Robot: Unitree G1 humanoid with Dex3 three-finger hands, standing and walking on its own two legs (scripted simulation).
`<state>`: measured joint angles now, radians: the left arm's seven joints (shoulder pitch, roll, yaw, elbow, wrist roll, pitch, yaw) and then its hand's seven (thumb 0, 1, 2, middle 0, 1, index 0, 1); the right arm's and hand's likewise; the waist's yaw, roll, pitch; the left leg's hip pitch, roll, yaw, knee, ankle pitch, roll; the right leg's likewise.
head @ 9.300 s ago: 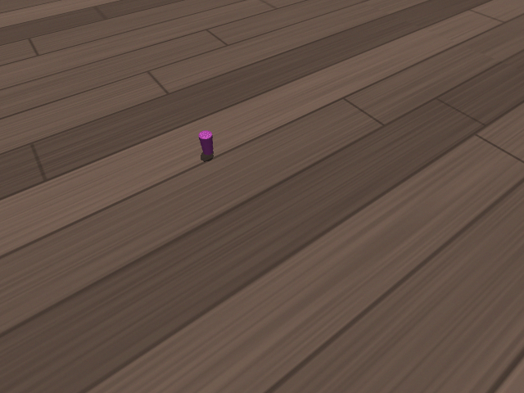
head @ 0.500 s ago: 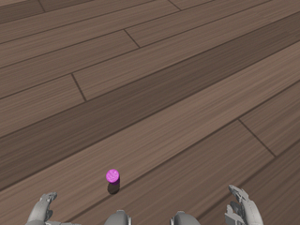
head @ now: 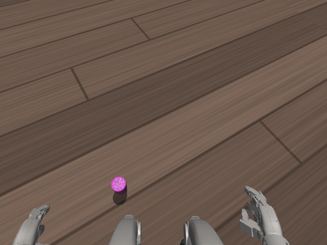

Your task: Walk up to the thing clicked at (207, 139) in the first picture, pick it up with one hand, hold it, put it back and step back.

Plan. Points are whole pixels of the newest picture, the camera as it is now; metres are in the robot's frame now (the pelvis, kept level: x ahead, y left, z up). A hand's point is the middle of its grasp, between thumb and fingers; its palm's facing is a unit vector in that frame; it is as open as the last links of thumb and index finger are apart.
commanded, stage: go down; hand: left
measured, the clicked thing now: (120, 186) +0.39 +0.20 -0.62
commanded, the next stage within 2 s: none
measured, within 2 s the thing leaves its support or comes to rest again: neither
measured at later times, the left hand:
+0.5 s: hand (59, 203) +0.25 +0.32 -0.22, palm faces +0.00 -0.92 -0.40, open 16.8 cm
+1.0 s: hand (57, 194) +0.28 +0.36 -0.27, palm faces +0.05 -0.96 -0.27, open 16.7 cm
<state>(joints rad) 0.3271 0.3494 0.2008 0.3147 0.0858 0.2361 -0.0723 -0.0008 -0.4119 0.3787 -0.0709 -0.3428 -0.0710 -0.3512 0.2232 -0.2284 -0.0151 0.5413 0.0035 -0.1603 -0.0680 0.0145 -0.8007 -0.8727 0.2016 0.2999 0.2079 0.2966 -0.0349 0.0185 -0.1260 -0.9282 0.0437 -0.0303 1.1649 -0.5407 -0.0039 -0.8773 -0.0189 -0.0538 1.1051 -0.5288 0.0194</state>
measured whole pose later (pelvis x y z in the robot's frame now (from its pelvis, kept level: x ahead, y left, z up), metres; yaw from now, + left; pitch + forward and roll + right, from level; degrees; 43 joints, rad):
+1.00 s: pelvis -0.08 +0.00 -0.23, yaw -4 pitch +33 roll -5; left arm -0.39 0.74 0.66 0.98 -0.06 -0.39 -0.53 -0.01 -0.33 0.09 -0.01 -0.07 -0.03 -0.04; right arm 0.11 -0.32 0.05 0.67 -0.02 -0.14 -0.02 0.01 -0.87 -0.89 0.20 0.30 0.21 0.30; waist -0.06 -0.01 -0.14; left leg -1.93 0.04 -0.09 2.02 -0.67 -0.01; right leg -1.88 -0.01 -0.07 1.97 -0.66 0.01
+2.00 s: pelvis -0.09 +0.00 -0.31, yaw -6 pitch +31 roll -8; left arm -0.54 0.90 0.78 1.07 -0.12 -0.40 -0.69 -0.01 -0.47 0.08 -0.01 -0.10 -0.04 -0.07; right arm 0.10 -0.36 0.12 0.68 -0.05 -0.15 -0.01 0.01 -0.89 -0.90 0.20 0.30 0.21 0.30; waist -0.09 -0.03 -0.07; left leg -2.15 0.03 -0.13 2.28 -0.67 0.00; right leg -2.07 -0.01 -0.09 2.19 -0.67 0.02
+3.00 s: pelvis -0.10 +0.00 -0.33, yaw -7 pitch +29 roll -9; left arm -0.54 0.94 0.83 1.07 -0.21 -0.42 -0.76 -0.01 -0.54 0.07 -0.02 -0.09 -0.05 -0.07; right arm 0.07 -0.37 0.15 0.66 -0.04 -0.16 -0.02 0.01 -0.89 -0.90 0.20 0.30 0.21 0.30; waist -0.09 -0.04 -0.05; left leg -2.18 0.03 -0.15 2.33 -0.67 0.00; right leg -2.09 0.00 -0.10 2.23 -0.66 0.03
